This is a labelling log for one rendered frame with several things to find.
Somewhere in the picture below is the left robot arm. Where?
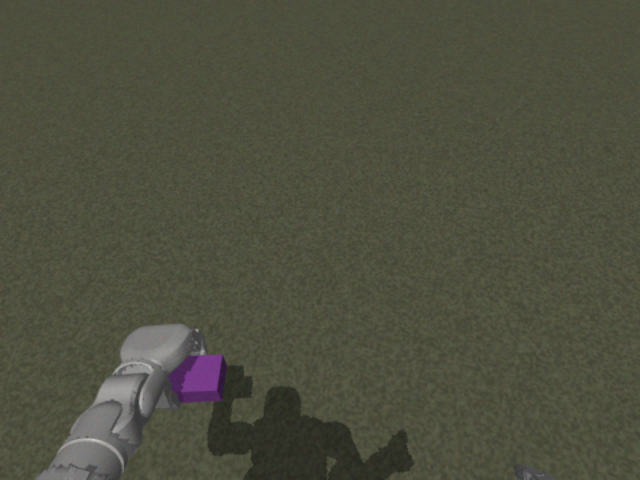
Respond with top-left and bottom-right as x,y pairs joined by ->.
34,358 -> 166,480

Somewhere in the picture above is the left robot hand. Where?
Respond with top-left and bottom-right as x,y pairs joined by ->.
120,323 -> 209,410

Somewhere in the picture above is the right robot hand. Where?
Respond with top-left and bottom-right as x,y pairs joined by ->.
514,464 -> 556,480

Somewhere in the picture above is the small box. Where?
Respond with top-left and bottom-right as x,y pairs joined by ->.
168,355 -> 227,403

